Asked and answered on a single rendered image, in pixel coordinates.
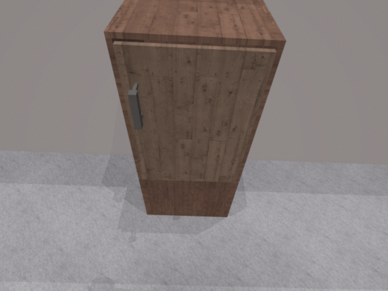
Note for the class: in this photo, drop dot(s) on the cupboard door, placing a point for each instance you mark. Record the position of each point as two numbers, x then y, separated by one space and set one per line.
199 105

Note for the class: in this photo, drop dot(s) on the handle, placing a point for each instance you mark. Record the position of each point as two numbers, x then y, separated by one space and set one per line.
135 107

